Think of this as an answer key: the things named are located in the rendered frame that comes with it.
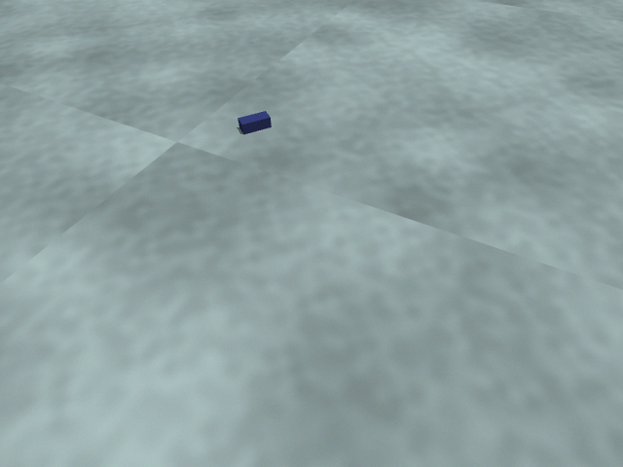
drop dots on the carton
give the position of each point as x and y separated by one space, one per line
254 122

